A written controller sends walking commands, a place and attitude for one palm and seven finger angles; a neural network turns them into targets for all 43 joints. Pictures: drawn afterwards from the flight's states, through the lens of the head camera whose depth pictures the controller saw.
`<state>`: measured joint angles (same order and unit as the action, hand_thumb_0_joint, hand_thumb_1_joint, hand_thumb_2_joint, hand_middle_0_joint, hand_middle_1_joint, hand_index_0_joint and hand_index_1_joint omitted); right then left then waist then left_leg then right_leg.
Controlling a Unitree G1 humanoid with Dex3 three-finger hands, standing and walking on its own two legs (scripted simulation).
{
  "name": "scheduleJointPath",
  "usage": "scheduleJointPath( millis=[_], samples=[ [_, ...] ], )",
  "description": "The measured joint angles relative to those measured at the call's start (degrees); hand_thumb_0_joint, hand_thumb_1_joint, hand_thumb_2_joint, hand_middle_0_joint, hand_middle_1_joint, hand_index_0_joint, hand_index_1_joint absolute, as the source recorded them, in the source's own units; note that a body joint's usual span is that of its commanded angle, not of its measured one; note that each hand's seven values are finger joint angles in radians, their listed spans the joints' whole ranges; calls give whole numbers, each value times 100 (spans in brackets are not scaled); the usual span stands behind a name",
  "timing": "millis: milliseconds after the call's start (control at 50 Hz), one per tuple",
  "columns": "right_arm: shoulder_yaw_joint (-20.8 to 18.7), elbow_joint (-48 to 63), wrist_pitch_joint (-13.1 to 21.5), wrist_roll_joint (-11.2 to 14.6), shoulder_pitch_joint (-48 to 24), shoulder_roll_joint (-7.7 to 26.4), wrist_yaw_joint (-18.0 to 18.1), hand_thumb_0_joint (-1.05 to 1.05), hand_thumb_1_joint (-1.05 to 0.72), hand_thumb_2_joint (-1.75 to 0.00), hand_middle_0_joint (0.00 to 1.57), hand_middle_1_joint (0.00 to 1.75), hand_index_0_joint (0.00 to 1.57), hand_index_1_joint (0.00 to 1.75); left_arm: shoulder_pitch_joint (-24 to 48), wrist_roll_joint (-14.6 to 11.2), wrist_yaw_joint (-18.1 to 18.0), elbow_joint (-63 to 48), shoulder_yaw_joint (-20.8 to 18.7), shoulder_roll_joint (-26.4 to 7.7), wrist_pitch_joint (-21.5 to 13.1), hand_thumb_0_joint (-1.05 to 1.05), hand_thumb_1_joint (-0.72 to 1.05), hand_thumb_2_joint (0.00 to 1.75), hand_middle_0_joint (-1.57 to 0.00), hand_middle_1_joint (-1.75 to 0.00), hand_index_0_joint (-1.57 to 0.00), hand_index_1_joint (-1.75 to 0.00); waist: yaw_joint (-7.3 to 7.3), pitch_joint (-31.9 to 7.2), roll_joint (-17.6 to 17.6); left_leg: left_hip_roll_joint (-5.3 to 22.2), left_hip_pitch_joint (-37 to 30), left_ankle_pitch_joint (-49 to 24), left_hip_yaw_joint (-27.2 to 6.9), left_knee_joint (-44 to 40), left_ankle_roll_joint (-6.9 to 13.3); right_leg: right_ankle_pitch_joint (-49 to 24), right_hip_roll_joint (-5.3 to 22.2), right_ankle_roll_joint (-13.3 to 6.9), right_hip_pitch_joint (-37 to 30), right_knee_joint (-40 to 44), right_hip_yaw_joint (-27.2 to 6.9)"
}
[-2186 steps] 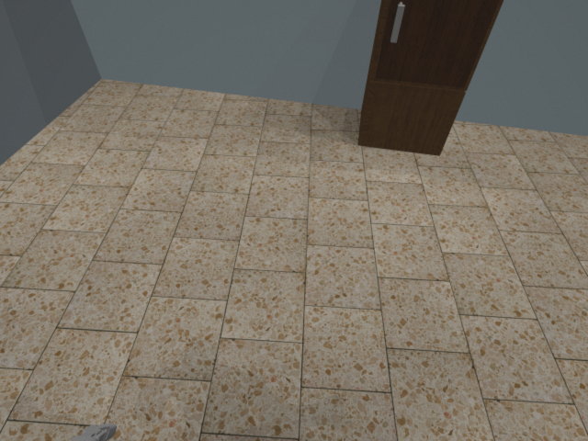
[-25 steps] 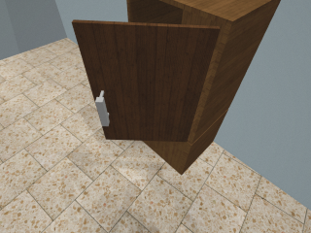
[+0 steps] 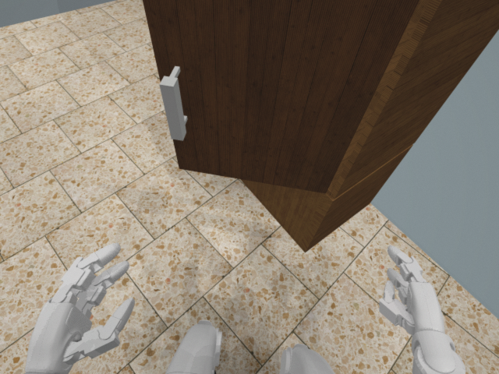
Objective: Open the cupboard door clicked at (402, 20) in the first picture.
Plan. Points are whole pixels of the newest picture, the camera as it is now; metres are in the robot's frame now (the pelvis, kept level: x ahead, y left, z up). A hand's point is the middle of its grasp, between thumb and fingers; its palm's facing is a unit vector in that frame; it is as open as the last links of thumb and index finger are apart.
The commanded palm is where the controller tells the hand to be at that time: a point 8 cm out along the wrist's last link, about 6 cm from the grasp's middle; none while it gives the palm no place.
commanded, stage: raise the hand with hooked fingers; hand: left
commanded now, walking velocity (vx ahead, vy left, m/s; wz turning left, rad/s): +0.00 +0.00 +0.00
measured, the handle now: (177, 104) +0.60 +0.23 +0.03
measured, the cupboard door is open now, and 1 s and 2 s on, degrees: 44 44 44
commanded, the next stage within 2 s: move the hooked fingers beside the handle in 1.62 s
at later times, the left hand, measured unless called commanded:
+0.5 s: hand (99, 273) +0.23 +0.25 +0.03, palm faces -0.03 -1.00 -0.05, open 11.9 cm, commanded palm +0.21 +0.30 +0.04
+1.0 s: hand (68, 247) +0.26 +0.31 +0.04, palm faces -0.03 -1.00 -0.06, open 13.9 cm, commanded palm +0.25 +0.35 +0.05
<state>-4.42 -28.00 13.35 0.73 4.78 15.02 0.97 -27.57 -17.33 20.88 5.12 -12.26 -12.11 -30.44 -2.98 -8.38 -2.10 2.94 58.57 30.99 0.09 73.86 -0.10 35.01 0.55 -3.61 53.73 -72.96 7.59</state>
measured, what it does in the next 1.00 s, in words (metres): stands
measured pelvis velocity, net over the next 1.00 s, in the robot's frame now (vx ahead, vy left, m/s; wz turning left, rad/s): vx -0.01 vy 0.04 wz -0.02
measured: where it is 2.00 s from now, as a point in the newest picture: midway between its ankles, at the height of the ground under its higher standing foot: outside the picture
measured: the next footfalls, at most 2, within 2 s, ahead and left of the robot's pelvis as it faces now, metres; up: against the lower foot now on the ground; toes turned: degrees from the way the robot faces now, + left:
none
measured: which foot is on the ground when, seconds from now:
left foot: down 0.00-1.00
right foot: down 0.00-1.00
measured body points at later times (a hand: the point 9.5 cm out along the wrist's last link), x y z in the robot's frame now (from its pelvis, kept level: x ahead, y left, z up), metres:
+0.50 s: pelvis -0.01 +0.02 +0.00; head +0.09 +0.03 +0.44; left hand +0.23 +0.30 +0.04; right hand +0.14 -0.25 -0.09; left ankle +0.05 +0.12 -0.62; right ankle +0.01 -0.09 -0.62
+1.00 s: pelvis -0.01 +0.04 +0.00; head +0.09 +0.07 +0.44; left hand +0.26 +0.36 +0.04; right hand +0.18 -0.19 -0.07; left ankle +0.05 +0.12 -0.62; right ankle +0.01 -0.09 -0.62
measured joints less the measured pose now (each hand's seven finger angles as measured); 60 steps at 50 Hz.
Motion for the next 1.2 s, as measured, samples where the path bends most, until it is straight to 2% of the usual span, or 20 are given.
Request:
scheduleJointPath(
  millis=[60, 120, 200, 280, 440, 580, 740, 940, 1200],
  samples=[
    [171, -126, 0, -15, 23, -130, 101, 1, -90, -90, 20, 30, 20, 30, 63, -59, 85, -363, -137, -145, -18, 1, 47, 72, -23, -58, -23, -58, -79, 17, 109, 34, 228, 26, -185, 167, -52, 24, -48, -55, 127, -64, 174],
    [359, -331, -6, 12, 84, -274, 165, 1, -90, -90, 20, 30, 20, 30, 433, -172, 365, -358, -246, -293, 90, 1, 40, 69, -24, -63, -24, -63, -76, 33, 237, 56, 414, 0, -291, 237, -80, -5, -81, -88, 259, -75, 272],
    [507, -561, -75, 66, 281, -439, 205, 1, -90, -90, 20, 30, 20, 30, 947, -336, 688, 3, -434, -470, 583, 1, 31, 65, -24, -69, -25, -69, 50, 36, 342, 68, 510, -63, -264, 183, -83, -72, -89, -78, 381, -42, 245],
    [487, -676, -109, 83, 588, -451, 212, 1, -90, -90, 20, 30, 20, 30, 1105, -430, 680, 266, -634, -533, 885, 1, 21, 61, -25, -75, -25, -75, 214, 13, 394, 76, 455, -122, -146, 29, -41, -157, -90, -29, 389, 75, 132],
    [255, -737, -48, 110, 992, -89, 246, 1, -90, -90, 20, 30, 20, 30, 1161, -451, 573, 567, -731, -519, 512, 0, 3, 53, -26, -87, -26, -87, 338, -65, 358, 57, 404, -159, 62, -110, 101, -257, -61, 95, 413, 193, -68],
    [229, -551, 10, 115, 944, 82, 255, 1, -90, -90, 20, 30, 20, 30, 1320, -364, 504, 627, -669, -597, 450, 0, -13, 46, -27, -97, -28, -97, 381, -38, 276, 18, 436, -136, 99, -62, 214, -283, -22, 189, 412, 207, -104],
    [429, -265, -27, 64, 759, -21, 156, 1, -90, -90, 20, 30, 20, 30, 1550, -290, 465, 625, -737, -745, 575, 0, -32, 38, -29, -109, -29, -109, 345, -54, 243, -47, 401, -166, 80, -122, 294, -344, 29, 276, 312, 346, -82],
    [659, -136, -65, 41, 733, -38, 133, 1, -90, -90, 20, 30, 20, 30, 2082, -311, 786, 1038, -948, -974, 773, -1, -47, 31, -30, -118, -30, -118, 239, -48, 265, -95, 493, -156, 56, -73, 353, -352, 69, 338, 352, 356, -59],
    [579, -260, -164, 90, 957, 120, 159, 1, -90, -90, 20, 30, 20, 30, 2661, -432, 1097, 1566, -1305, -1305, 908, -1, -50, 30, -30, -120, -30, -120, 337, -33, 288, -65, 581, -160, 95, -84, 349, -371, 39, 336, 474, 351, -106]
  ],
)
